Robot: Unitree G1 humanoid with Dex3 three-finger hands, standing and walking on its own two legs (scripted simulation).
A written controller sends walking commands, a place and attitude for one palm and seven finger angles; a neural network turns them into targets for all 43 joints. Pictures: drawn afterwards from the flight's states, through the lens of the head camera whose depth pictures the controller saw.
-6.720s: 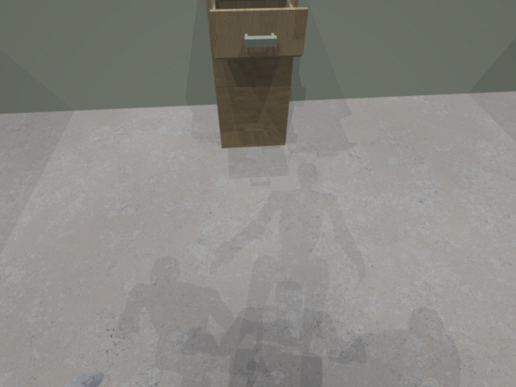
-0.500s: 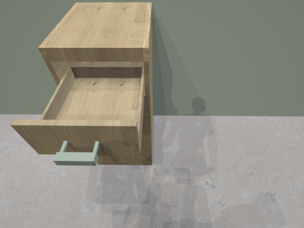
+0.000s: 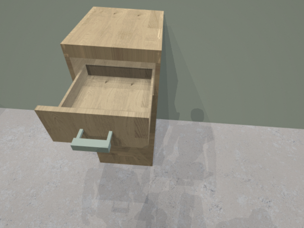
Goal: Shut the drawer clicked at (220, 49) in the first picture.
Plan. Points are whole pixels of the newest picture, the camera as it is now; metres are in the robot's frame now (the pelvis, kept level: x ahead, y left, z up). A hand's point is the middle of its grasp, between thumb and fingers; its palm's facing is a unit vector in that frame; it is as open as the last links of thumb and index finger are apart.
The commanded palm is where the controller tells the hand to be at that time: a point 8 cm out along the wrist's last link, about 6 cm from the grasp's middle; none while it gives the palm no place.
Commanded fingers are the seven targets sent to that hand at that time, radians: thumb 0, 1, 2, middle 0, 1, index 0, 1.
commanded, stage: come to a stop and stand still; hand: left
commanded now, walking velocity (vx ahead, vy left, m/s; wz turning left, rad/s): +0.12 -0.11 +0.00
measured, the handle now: (93, 139) +0.36 +0.21 +0.00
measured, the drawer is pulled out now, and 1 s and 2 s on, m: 0.29 0.29 0.29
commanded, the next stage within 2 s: look again from close up in 0.08 s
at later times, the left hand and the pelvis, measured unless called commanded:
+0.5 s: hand out of the picture +0.03 +0.14 -0.18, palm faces +0.06 -0.98 -0.20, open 7.3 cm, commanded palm none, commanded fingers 0.00 0.90 0.90 -0.20 -0.30 -0.20 -0.30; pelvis +0.04 -0.02 -0.01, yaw +1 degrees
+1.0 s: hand out of the picture +0.02 +0.21 -0.18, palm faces +0.01 -0.98 -0.20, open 7.4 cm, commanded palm none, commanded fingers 0.00 0.90 0.90 -0.20 -0.30 -0.20 -0.30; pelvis +0.02 +0.03 -0.01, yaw -2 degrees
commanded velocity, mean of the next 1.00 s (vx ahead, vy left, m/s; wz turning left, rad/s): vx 0.04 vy -0.02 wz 0.00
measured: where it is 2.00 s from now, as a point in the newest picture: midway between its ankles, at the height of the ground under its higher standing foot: outside the picture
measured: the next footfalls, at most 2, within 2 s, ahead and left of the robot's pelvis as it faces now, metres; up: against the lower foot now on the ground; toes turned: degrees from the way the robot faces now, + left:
left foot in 1.38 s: +0.13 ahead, +0.15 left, +0.00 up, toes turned +3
